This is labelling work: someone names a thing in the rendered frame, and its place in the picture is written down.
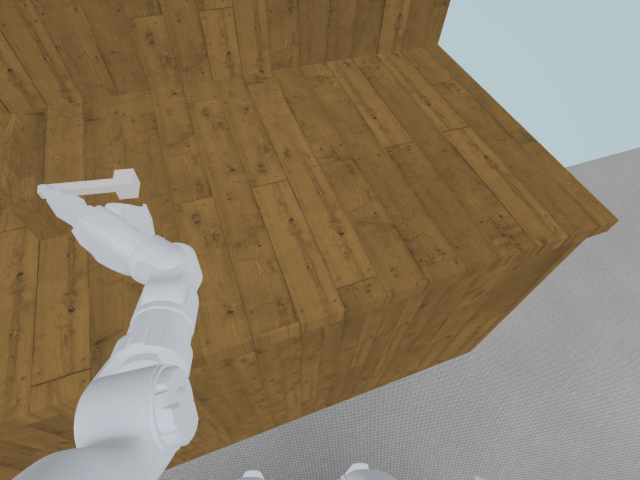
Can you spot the left robot forearm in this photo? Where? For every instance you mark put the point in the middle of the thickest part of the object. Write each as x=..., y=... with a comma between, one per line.
x=164, y=319

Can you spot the right robot shin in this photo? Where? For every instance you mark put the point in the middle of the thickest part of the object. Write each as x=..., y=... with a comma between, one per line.
x=357, y=466

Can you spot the counter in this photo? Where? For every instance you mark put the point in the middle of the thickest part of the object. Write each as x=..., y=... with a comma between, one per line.
x=360, y=207

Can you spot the left robot hand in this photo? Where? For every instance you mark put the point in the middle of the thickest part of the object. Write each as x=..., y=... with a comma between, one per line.
x=111, y=233

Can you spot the left robot upper arm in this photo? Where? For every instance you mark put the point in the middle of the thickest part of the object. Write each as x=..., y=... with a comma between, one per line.
x=128, y=427

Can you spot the tap lever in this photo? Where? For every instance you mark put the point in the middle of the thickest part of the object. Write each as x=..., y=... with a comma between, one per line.
x=124, y=182

